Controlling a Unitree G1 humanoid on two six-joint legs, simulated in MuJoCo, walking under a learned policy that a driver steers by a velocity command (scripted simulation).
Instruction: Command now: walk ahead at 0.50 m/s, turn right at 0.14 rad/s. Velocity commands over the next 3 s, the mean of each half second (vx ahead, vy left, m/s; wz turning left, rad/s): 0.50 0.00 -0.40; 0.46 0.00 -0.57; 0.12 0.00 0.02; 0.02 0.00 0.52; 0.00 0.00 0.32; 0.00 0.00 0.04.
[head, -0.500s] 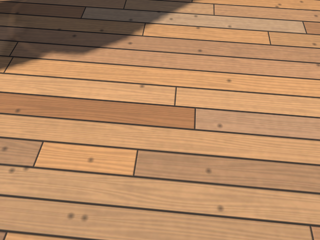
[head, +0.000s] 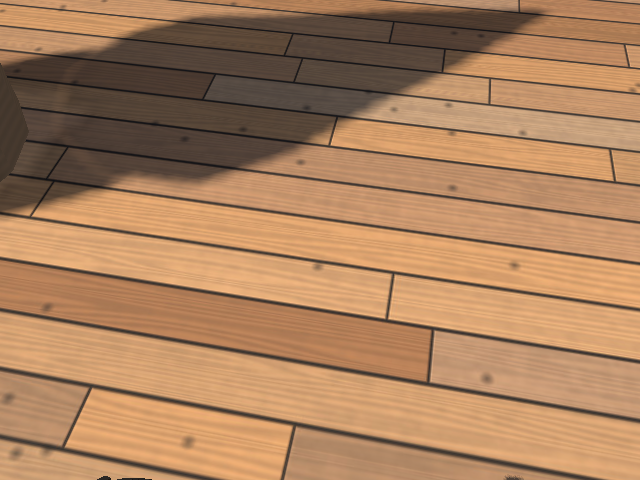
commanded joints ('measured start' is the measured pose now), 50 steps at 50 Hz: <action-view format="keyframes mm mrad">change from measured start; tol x16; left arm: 1 315 223 77 51 -31 10 -2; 27 428 134 65 40 -32 14 19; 45 -87 47 20 -110 2 54 -72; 50 206 109 51 -32 32 26 -37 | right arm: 1 73 -101 -9 -80 -23 -23 2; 19 -507 -39 42 -275 -9 -2 32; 26 -77 -269 -26 -209 -44 -25 -21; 31 -194 -57 14 -193 -15 -25 -7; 50 -49 -156 -22 -71 20 -4 -23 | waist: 1 94 -172 -220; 4 61 -20 -23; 23 60 -93 -55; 26 -11 267 -325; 31 58 103 -28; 45 14 70 50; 50 142 74 -147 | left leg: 1 -597 30 20 681 -2 -20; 19 -589 131 101 3 393 -141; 24 -126 109 71 -204 304 -68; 26 283 554 -525 -342 -8 82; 27 192 564 -633 -358 -115 115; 31 -101 380 -151 -427 255 40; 44 -49 358 242 -455 655 32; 48 35 355 317 -217 1152 -10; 50 -35 329 339 133 1073 -41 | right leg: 1 647 -386 860 -285 -225 -252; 6 336 -201 421 -319 139 -179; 23 324 -138 459 -133 328 -78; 25 175 -23 335 261 148 -25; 26 -106 122 194 495 -440 3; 28 -209 -6 170 640 -350 -3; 43 -208 -94 20 232 64 40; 50 260 63 -55 -80 33 -75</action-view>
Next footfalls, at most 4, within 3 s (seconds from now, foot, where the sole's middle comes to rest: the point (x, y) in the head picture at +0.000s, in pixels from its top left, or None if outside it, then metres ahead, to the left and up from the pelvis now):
0.50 left None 0.43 0.06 -0.76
1.02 right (438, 420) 0.58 -0.24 -0.76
1.58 left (352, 402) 0.63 -0.07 -0.76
2.08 right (446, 409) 0.60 -0.26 -0.76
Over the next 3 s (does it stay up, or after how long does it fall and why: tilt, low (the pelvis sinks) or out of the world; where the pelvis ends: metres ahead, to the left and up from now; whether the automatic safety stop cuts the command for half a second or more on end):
stays up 0.55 -0.14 0.03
